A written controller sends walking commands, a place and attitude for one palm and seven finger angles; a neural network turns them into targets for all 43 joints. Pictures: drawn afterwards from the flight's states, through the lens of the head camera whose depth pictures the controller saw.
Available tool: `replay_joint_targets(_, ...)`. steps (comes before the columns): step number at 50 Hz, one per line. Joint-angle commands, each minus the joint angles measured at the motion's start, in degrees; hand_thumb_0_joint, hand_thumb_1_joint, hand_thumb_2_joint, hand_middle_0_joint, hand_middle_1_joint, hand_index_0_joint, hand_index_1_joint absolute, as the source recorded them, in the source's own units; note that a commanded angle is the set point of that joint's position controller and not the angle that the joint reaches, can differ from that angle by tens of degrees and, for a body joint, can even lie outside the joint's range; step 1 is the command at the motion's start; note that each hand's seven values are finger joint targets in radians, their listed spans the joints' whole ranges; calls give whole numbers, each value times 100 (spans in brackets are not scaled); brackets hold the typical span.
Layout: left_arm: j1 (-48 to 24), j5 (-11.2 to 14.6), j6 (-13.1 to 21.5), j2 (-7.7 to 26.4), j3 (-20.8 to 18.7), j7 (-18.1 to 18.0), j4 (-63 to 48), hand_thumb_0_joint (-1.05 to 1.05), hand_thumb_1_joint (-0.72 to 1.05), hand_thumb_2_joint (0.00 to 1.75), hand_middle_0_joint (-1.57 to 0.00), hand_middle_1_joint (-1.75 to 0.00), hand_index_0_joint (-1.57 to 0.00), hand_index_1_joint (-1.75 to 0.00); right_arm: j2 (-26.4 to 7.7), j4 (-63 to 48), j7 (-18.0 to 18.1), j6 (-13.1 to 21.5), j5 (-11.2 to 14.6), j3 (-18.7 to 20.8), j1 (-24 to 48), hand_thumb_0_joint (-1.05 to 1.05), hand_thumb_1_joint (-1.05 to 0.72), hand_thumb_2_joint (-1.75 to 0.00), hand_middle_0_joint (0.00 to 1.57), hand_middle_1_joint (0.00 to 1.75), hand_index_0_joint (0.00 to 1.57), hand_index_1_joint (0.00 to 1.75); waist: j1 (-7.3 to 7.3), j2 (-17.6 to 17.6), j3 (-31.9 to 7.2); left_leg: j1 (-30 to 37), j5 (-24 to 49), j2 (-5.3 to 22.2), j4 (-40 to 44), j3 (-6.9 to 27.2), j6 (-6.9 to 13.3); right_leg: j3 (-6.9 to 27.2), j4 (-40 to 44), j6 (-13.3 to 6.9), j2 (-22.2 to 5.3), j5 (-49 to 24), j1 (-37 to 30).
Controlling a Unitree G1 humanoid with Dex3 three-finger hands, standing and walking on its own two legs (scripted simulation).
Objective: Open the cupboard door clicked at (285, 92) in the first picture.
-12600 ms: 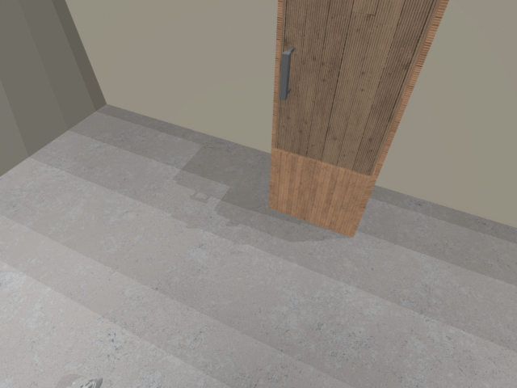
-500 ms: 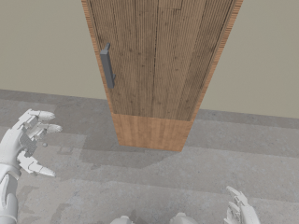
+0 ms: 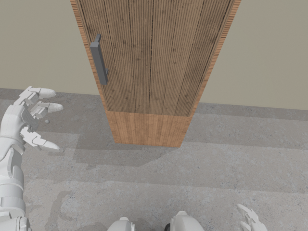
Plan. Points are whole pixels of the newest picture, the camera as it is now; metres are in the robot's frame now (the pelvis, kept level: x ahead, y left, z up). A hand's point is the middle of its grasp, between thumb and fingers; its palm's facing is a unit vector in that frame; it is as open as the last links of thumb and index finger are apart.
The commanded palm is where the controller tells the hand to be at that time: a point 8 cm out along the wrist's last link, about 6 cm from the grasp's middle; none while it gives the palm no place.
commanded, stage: move the hooked fingers beside the handle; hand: left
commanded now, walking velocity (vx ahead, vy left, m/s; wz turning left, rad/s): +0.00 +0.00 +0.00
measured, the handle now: (101, 60) +0.60 +0.18 +0.05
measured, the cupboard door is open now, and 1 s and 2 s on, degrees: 0 0 0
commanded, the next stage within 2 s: slide the fingers in behind the handle in 1.94 s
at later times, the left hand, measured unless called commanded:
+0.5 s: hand (62, 95) +0.44 +0.26 +0.06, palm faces -0.04 -1.00 -0.02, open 14.0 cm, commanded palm +0.43 +0.30 +0.06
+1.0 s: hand (75, 72) +0.53 +0.24 +0.06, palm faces -0.05 -1.00 -0.02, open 14.0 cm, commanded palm +0.53 +0.29 +0.05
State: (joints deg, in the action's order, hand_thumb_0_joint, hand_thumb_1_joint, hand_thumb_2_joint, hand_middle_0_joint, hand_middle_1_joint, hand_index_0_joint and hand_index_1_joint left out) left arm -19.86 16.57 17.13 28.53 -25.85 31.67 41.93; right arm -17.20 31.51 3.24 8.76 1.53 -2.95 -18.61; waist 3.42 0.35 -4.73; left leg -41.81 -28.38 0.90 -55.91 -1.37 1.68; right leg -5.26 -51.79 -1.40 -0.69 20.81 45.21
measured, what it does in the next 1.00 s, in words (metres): stands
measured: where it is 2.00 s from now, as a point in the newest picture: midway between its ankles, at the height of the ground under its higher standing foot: outside the picture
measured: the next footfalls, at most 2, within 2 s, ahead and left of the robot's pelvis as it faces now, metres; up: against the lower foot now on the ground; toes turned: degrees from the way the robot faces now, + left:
none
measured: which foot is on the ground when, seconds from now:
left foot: down 0.00-1.00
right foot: down 0.00-1.00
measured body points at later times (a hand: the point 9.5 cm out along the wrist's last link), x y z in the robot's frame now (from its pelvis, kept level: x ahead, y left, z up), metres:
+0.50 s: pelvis +0.00 +0.01 -0.01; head +0.11 +0.03 +0.43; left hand +0.44 +0.31 +0.06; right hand +0.06 -0.26 -0.11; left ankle -0.01 +0.10 -0.68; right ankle +0.04 -0.11 -0.68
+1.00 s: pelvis +0.00 +0.01 -0.02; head +0.16 +0.03 +0.40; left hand +0.53 +0.29 +0.07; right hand -0.01 -0.26 -0.12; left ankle -0.01 +0.10 -0.68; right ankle +0.04 -0.11 -0.68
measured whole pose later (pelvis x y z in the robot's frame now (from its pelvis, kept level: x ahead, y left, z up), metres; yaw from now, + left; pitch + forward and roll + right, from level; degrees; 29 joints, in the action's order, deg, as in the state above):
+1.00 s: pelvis +0.00 +0.01 -0.02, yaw -2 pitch +24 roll -4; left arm -56.2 4.8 19.7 41.9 -28.2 25.5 72.6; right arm -17.3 33.2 1.7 -3.9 -0.6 -4.5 -23.1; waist 12.3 1.0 -4.5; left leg -55.6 -30.0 2.2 -61.7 -1.2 2.5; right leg -5.3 -54.8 -0.8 0.4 20.5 58.1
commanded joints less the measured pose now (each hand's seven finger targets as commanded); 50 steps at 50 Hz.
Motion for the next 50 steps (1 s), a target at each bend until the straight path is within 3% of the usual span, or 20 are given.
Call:
replay_joint_targets(1, -1953, 111, 486, 1657, -419, -39, -977, 0, -50, 30, -30, -120, -30, -120, -904, -537, 61, 94, 10, 402, -327, 0, -90, -90, 20, 30, 20, 30, 5, 419, -2028, 411, 2128, -49, 855, 293, -93, 399, 410, -38, 164, -1387, -1596)
replay_joint_targets(3, -2149, 52, 466, 1649, -363, -48, -546, 0, -50, 30, -30, -120, -30, -120, -932, -472, 73, 25, 24, 397, -363, 0, -90, -90, 20, 30, 20, 30, 94, 285, -1781, 237, 1744, -51, 868, 279, -66, 415, 481, -19, 153, -1099, -1428)
replay_joint_targets(4, -2348, -25, 489, 1770, -394, -76, -506, 0, -50, 30, -30, -120, -30, -120, -948, -444, 84, -6, 19, 405, -391, 0, -90, -90, 20, 30, 20, 30, 78, 416, -1803, 219, 1726, -51, 880, 300, -71, 406, 449, -35, 141, -1042, -1381)
replay_joint_targets(8, -2796, -142, 626, 1810, -311, -134, -513, 0, -50, 30, -30, -120, -30, -120, -938, -375, 73, -119, -10, 431, -555, 0, -90, -90, 20, 30, 20, 30, 98, 610, -2337, 623, 2272, -29, 794, 354, -97, 378, 349, -44, 163, -1369, -1374)
replay_joint_targets(12, -3056, -203, 621, 1749, -259, -210, -93, 0, -50, 30, -30, -120, -30, -120, -945, -290, 35, -264, -33, 432, -682, 0, -90, -90, 20, 30, 20, 30, 143, 627, -2345, 740, 2502, 7, 749, 405, -141, 327, 316, -38, 188, -1387, -1146)
replay_joint_targets(16, -3358, -326, 626, 2084, -472, -314, 308, 0, -50, 30, -30, -120, -30, -120, -971, -270, 4, -429, -51, 417, -755, 0, -90, -90, 20, 30, 20, 30, 156, 413, -2296, 384, 2344, -2, 712, 349, -83, 371, 294, -28, 197, -1484, -1297)
replay_joint_targets(20, -3435, -408, 722, 2084, -432, -360, 319, 0, -50, 30, -30, -120, -30, -120, -947, -336, -35, -573, -76, 420, -815, 0, -90, -90, 20, 30, 20, 30, 152, 720, -2503, 514, 2751, 12, 634, 330, -90, 391, 223, -47, 210, -1712, -1278)
replay_joint_targets(22, -3608, -422, 748, 2066, -416, -354, 443, 0, -50, 30, -30, -120, -30, -120, -959, -271, -52, -648, -84, 437, -889, 0, -90, -90, 20, 30, 20, 30, 211, 603, -2540, 580, 2776, 40, 618, 352, -98, 370, 241, -17, 221, -1699, -1209)
replay_joint_targets(25, -4308, -484, 784, 1936, -177, -369, 752, 0, -50, 30, -30, -120, -30, -120, -964, -186, -28, -731, -82, 405, -900, 0, -90, -90, 20, 30, 20, 30, 428, 534, -2156, 399, 2339, 37, 613, 391, -62, 349, 267, -26, 231, -1389, -894)
replay_joint_targets(27, -4310, -556, 827, 2222, -387, -413, 807, 0, -50, 30, -30, -120, -30, -120, -1003, -158, -26, -778, -105, 428, -987, 0, -90, -90, 20, 30, 20, 30, 349, 727, -2510, 550, 2413, 29, 585, 398, -84, 378, 247, -22, 221, -1392, -932)
replay_joint_targets(29, -4631, -626, 835, 2093, -190, -429, 933, 0, -50, 30, -30, -120, -30, -120, -988, -72, -23, -825, -117, 414, -1020, 0, -90, -90, 20, 30, 20, 30, 492, 659, -2404, 534, 2412, 51, 548, 438, -82, 346, 245, -9, 222, -1361, -761)
replay_joint_targets(32, -4757, -674, 854, 2400, -395, -473, 1051, 0, -50, 30, -30, -120, -30, -120, -1023, -48, -27, -899, -140, 404, -1108, 0, -90, -90, 20, 30, 20, 30, 455, 780, -2697, 564, 2570, 44, 473, 450, -95, 377, 195, -14, 231, -1471, -834)
replay_joint_targets(34, -5037, -745, 791, 2227, -161, -497, 1310, 0, -50, 30, -30, -120, -30, -120, -1008, -15, -30, -936, -137, 367, -1115, 0, -90, -90, 20, 30, 20, 30, 613, 737, -2393, 361, 2343, 49, 469, 465, -72, 362, 212, -1, 230, -1328, -632)
replay_joint_targets(36, -5247, -809, 778, 2507, -308, -544, 1400, 0, -50, 30, -30, -120, -30, -120, -1050, -4, -18, -982, -153, 356, -1190, 0, -90, -90, 20, 30, 20, 30, 638, 720, -2440, 284, 2283, 56, 432, 473, -53, 373, 187, -4, 246, -1323, -634)
replay_joint_targets(37, -5376, -861, 778, 2486, -231, -557, 1378, 0, -50, 30, -30, -120, -30, -120, -1048, -6, -25, -997, -167, 348, -1208, 0, -90, -90, 20, 30, 20, 30, 658, 993, -2552, 409, 2388, 55, 414, 500, -82, 362, 156, -15, 234, -1306, -517)
replay_joint_targets(39, -5459, -898, 775, 2712, -408, -619, 1462, 0, -50, 30, -30, -120, -30, -120, -1074, 5, -31, -1033, -195, 346, -1287, 0, -90, -90, 20, 30, 20, 30, 687, 819, -2733, 358, 2450, 70, 331, 514, -68, 354, 120, -1, 245, -1379, -559)
replay_joint_targets(42, -5636, -950, 763, 2808, -416, -621, 1558, 0, -50, 30, -30, -120, -30, -120, -1079, -1, -55, -1102, -220, 325, -1388, 0, -90, -90, 20, 30, 20, 30, 728, 1026, -2889, 439, 2713, 83, 258, 536, -93, 351, 66, -9, 261, -1544, -516)
replay_joint_targets(45, -5820, -1011, 711, 2846, -363, -628, 1682, 0, -50, 30, -30, -120, -30, -120, -1090, -30, -70, -1174, -229, 292, -1448, 0, -90, -90, 20, 30, 20, 30, 831, 997, -2807, 306, 2682, 95, 205, 540, -56, 346, 47, -15, 282, -1572, -451)
replay_joint_targets(47, -5808, -1074, 628, 3127, -533, -641, 1910, 0, -50, 30, -30, -120, -30, -120, -1123, -29, -70, -1240, -234, 277, -1505, 0, -90, -90, 20, 30, 20, 30, 830, 876, -2786, 90, 2561, 97, 180, 504, -32, 363, 74, 4, 291, -1563, -525)
replay_joint_targets(50, -6238, -1151, 543, 3343, -515, -650, 2122, 0, -50, 30, -30, -120, -30, -120, -1137, -58, -42, -1266, -233, 207, -1550, 0, -90, -90, 20, 30, 20, 30, 992, 860, -2576, -367, 2173, 78, 98, 463, 40, 415, 65, 8, 296, -1451, -502)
